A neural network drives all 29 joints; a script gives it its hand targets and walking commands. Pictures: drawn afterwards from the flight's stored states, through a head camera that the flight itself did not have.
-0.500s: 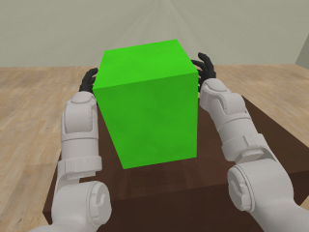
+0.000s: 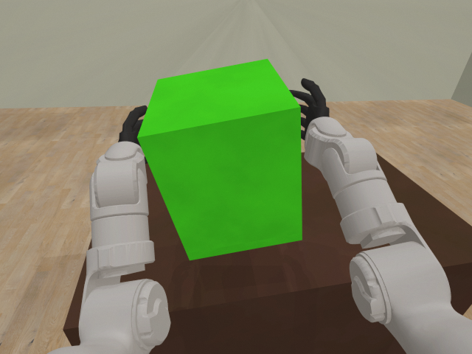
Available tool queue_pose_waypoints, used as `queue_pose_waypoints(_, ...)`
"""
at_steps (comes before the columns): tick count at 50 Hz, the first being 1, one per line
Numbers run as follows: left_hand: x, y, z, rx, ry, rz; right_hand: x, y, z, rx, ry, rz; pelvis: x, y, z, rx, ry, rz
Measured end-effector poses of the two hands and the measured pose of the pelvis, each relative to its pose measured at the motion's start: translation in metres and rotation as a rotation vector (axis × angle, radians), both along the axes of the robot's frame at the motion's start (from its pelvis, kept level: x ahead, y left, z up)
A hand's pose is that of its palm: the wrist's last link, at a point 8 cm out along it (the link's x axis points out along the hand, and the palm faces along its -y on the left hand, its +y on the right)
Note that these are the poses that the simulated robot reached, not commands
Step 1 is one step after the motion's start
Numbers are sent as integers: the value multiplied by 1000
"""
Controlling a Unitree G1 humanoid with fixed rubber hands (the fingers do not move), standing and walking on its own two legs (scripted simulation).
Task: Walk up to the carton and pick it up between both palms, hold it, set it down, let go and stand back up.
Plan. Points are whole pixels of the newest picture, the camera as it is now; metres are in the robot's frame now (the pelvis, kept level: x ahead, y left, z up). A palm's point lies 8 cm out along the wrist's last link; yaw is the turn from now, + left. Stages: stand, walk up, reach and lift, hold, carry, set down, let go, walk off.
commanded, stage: hold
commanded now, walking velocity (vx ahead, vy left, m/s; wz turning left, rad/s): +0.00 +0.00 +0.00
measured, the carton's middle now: (228, 158) +0.39 +0.00 +0.23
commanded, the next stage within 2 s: none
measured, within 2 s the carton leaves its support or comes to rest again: neither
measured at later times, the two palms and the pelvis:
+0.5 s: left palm (130, 149) +0.36 +0.16 +0.27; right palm (315, 124) +0.36 -0.13 +0.31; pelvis +0.00 +0.00 +0.00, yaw +0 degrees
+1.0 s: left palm (129, 148) +0.36 +0.16 +0.27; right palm (314, 125) +0.36 -0.13 +0.31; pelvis +0.00 +0.00 +0.00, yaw +0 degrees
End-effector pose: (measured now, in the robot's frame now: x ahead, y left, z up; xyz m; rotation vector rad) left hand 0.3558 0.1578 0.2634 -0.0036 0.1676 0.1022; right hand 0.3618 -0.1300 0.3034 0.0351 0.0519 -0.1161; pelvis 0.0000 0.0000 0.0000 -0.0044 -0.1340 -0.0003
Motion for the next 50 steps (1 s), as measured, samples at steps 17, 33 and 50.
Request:
queue_pose_waypoints(17,2,0,4,4,2,-9,0,0,4,-8,6,-7,-2,-1,0,0,8,1)
queue_pose_waypoints(33,2,2,5,7,0,-9,-1,2,4,-4,8,-8,-2,1,0,0,6,2)
queue_pose_waypoints(50,3,3,5,10,-1,-8,1,3,2,-6,10,-8,-2,1,0,-1,7,3)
